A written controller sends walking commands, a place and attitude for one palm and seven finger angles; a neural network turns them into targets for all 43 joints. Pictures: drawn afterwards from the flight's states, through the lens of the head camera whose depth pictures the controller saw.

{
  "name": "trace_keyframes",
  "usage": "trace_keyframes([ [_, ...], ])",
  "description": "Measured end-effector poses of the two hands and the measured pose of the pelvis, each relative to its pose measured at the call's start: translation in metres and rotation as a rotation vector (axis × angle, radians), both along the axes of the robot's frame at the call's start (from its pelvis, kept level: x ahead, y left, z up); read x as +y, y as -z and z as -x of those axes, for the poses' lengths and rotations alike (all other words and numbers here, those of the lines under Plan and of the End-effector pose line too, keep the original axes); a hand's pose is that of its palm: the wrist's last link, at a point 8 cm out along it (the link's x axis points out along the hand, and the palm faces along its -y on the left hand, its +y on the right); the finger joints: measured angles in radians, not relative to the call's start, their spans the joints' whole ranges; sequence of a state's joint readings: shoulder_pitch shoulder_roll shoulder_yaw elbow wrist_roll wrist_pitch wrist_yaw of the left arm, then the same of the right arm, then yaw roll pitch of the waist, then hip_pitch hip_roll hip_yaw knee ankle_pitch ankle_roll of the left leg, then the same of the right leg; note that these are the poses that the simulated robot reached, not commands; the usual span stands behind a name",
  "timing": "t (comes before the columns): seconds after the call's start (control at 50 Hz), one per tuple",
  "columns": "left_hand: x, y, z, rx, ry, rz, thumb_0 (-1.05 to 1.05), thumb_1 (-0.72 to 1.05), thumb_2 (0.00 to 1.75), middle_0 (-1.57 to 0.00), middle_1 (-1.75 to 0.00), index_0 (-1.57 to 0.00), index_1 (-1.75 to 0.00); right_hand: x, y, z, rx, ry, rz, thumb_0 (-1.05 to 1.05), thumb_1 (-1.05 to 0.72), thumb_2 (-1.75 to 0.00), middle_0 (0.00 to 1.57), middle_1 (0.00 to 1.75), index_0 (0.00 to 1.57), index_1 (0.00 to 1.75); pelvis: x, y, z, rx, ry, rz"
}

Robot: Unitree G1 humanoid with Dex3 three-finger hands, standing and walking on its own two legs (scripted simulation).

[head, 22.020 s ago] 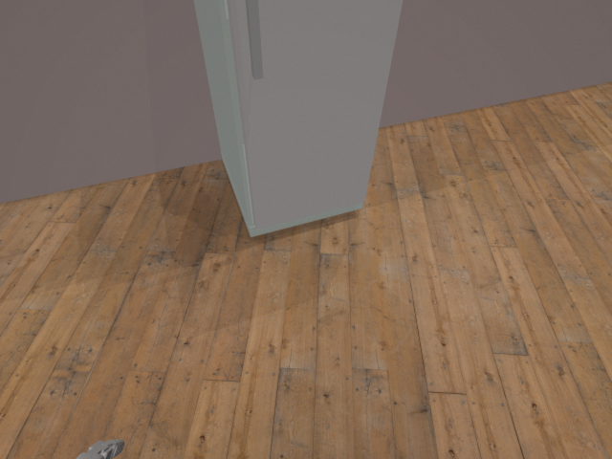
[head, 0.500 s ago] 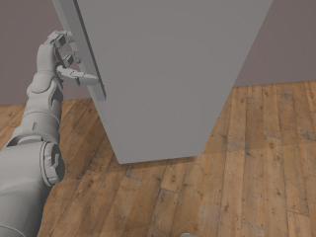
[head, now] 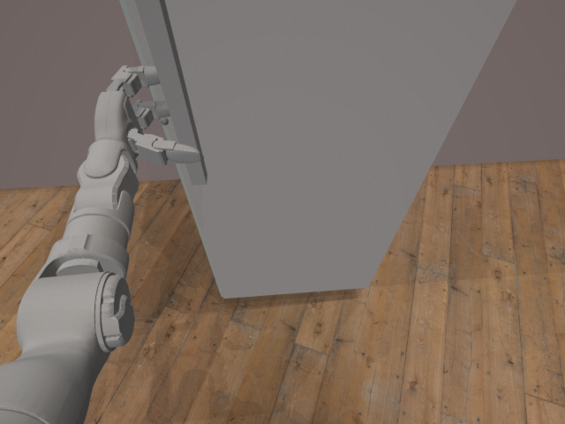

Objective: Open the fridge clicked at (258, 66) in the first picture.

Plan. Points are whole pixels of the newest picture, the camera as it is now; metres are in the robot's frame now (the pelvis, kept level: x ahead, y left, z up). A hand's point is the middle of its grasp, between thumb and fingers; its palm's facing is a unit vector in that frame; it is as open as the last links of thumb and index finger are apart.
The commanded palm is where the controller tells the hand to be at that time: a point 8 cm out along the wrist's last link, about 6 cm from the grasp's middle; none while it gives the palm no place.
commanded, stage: slide the fingers in behind the handle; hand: left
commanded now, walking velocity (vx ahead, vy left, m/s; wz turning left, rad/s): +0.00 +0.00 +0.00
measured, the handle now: (166, 42) +0.54 +0.14 +0.24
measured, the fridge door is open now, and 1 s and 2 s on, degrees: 0 0 0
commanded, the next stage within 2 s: grip the handle and tug to test in 1.18 s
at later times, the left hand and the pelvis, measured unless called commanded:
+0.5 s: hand (185, 122) +0.49 +0.13 +0.16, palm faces +0.03 -1.00 +0.03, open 13.9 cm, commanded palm +0.46 +0.18 +0.16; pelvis +0.01 +0.00 +0.00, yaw +0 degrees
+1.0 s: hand (194, 119) +0.49 +0.11 +0.16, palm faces +0.06 -1.00 +0.00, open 14.0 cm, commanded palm +0.46 +0.17 +0.16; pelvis +0.00 -0.01 +0.00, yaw +0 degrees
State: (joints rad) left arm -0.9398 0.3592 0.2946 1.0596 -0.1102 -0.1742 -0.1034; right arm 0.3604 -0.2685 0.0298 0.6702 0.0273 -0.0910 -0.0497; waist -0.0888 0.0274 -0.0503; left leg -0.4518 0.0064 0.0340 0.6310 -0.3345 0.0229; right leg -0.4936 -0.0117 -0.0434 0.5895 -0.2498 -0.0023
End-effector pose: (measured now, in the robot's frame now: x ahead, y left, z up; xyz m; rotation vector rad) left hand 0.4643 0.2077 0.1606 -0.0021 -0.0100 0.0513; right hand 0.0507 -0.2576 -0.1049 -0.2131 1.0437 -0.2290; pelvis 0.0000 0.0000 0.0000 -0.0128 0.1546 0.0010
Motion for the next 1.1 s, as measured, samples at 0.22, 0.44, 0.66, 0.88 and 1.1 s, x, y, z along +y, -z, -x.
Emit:
trace_keyframes([
  [0.22, -0.001, -0.003, -0.004, 0.0, 0.002, 0.011, -0.01, -0.5, 0.3, -0.32, -1.22, -0.31, -1.21, 0.003, 0.003, -0.009, 0.02, -0.009, -0.015, 0.01, -0.91, -0.89, 0.2, 0.3, 0.21, 0.3, 0.0, 0.0, -0.009, 0.004, -0.005, 0.001],
  [0.44, -0.02, 0.005, -0.004, 0.026, 0.029, 0.017, -0.01, -0.5, 0.3, -0.31, -1.21, -0.3, -1.21, 0.002, 0.004, -0.008, 0.034, -0.009, -0.022, 0.01, -0.91, -0.89, 0.2, 0.3, 0.21, 0.3, -0.001, -0.001, -0.01, 0.004, -0.006, 0.001],
  [0.66, -0.027, 0.002, -0.004, 0.001, -0.003, -0.008, -0.01, -0.5, 0.3, -0.32, -1.21, -0.32, -1.21, 0.0, 0.004, -0.003, 0.016, 0.014, -0.029, 0.01, -0.91, -0.89, 0.2, 0.3, 0.21, 0.3, -0.005, -0.001, -0.008, -0.006, 0.008, -0.003],
  [0.88, -0.039, -0.003, -0.001, 0.015, 0.013, 0.006, -0.01, -0.5, 0.3, -0.31, -1.2, -0.3, -1.2, -0.005, 0.005, 0.004, 0.026, 0.015, -0.026, 0.01, -0.91, -0.89, 0.2, 0.3, 0.21, 0.3, -0.008, -0.002, -0.003, -0.013, 0.003, -0.006],
  [1.1, -0.039, 0.0, -0.004, 0.017, -0.003, -0.007, -0.01, -0.5, 0.3, -0.3, -1.2, -0.3, -1.2, -0.009, 0.005, 0.015, 0.037, 0.026, -0.019, 0.01, -0.91, -0.89, 0.2, 0.3, 0.21, 0.3, -0.011, -0.001, 0.001, -0.007, 0.007, -0.009],
])
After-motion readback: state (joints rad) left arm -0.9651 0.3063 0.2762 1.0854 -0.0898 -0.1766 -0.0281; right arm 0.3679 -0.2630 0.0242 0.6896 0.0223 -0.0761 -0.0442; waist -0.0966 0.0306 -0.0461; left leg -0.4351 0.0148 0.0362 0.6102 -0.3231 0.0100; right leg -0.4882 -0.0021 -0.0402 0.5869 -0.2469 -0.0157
